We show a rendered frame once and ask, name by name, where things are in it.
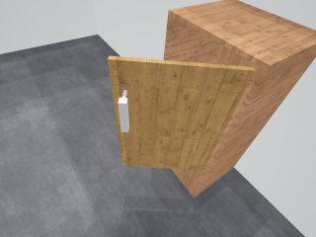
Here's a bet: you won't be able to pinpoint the cupboard door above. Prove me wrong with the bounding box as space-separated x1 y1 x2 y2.
108 55 256 171

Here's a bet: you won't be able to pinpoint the handle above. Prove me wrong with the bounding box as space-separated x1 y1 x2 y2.
118 90 129 132

